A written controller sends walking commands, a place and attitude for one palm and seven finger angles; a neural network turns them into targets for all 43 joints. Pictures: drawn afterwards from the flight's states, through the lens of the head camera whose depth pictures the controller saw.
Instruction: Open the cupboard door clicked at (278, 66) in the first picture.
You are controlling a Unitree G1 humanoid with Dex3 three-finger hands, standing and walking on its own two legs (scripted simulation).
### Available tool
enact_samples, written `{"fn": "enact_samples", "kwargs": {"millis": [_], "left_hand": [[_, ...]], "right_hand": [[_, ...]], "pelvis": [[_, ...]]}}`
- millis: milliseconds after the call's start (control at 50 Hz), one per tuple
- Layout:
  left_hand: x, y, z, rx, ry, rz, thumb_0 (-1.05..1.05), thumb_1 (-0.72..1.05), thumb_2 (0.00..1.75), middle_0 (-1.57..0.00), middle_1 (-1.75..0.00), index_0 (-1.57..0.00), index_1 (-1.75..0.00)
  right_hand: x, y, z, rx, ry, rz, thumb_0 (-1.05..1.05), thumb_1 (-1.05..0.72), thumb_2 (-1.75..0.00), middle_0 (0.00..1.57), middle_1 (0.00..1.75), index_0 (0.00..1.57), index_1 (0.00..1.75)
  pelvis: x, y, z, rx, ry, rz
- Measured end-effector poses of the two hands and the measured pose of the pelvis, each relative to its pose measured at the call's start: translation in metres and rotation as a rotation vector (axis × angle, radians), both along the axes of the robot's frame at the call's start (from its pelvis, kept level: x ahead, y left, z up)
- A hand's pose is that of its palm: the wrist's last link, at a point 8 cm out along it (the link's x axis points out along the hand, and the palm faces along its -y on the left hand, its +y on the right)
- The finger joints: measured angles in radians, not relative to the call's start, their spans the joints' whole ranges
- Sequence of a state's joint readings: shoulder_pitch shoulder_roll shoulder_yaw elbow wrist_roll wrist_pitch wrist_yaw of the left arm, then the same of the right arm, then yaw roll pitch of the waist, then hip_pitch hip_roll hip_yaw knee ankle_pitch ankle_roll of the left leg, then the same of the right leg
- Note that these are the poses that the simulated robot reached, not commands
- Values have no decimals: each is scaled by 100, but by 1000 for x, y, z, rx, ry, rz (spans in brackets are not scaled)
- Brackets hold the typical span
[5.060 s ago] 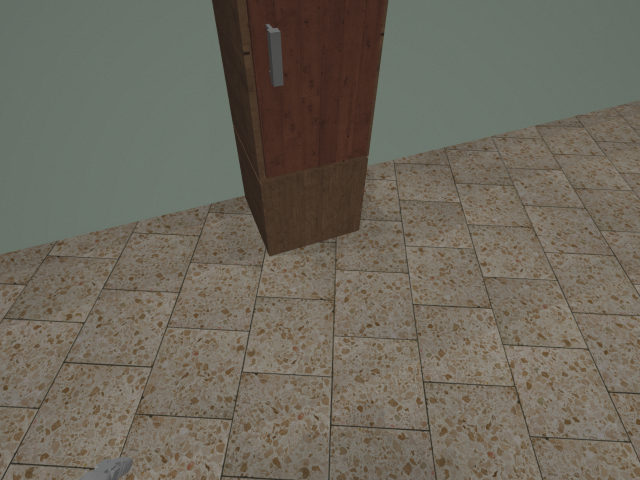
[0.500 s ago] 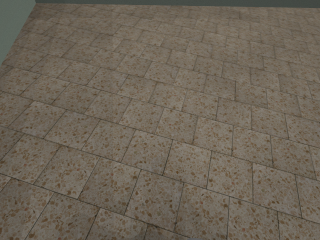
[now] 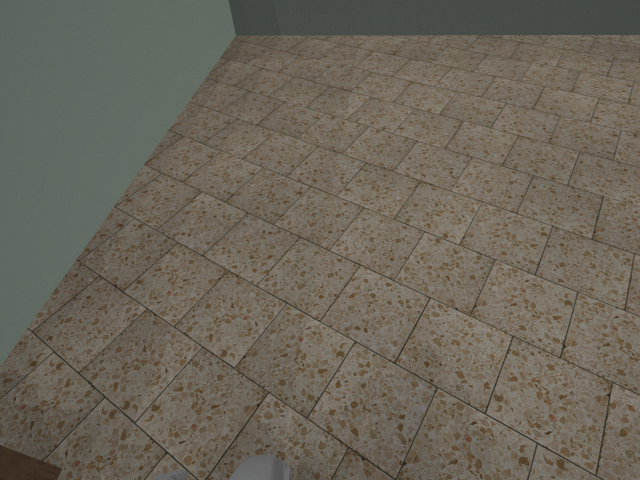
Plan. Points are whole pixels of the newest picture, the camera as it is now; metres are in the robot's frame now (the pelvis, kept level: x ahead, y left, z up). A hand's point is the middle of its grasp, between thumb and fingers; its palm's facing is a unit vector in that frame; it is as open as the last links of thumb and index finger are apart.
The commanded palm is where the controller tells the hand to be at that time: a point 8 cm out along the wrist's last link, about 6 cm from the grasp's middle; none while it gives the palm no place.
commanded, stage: turn to face it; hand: left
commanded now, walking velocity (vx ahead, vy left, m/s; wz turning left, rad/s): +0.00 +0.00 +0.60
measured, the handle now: out of the picture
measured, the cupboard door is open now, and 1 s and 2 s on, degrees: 0 0 0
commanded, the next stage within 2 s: none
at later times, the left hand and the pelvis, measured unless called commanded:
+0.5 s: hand out of the picture -0.01 +0.30 -0.17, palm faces +0.34 -0.91 -0.25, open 7.4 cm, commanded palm none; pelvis -0.02 +0.06 +0.00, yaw +17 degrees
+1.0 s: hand out of the picture -0.04 +0.22 -0.14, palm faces +0.56 -0.78 -0.29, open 7.4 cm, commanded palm none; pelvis -0.01 +0.01 +0.00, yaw +36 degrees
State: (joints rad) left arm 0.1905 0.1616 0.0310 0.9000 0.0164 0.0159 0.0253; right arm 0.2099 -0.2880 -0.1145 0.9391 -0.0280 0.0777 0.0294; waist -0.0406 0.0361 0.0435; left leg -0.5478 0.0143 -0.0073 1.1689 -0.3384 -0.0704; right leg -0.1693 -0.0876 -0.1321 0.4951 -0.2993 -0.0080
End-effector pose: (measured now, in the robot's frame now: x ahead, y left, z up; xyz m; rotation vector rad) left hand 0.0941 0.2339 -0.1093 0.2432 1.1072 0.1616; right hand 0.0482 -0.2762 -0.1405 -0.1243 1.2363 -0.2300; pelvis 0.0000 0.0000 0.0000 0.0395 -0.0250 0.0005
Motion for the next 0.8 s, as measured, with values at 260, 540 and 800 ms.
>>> {"fn": "enact_samples", "kwargs": {"millis": [260,540,800], "left_hand": [[-124,65,-50,-53,183,277,1,91,90,-20,-30,-21,-30],[-121,107,-26,-36,69,389,1,91,90,-20,-30,-20,-30],[-97,64,-4,31,-86,447,1,91,90,-20,-30,-20,-30]], "right_hand": [[93,72,8,-65,-56,316,0,-91,-90,19,30,20,30],[93,125,26,-44,-66,425,0,-91,-90,20,30,20,30],[80,80,-14,3,59,472,0,-91,-90,20,30,20,30]], "pelvis": [[-9,41,-20,-34,24,188],[-17,61,0,-71,12,321],[-14,19,-12,-40,26,478]]}}
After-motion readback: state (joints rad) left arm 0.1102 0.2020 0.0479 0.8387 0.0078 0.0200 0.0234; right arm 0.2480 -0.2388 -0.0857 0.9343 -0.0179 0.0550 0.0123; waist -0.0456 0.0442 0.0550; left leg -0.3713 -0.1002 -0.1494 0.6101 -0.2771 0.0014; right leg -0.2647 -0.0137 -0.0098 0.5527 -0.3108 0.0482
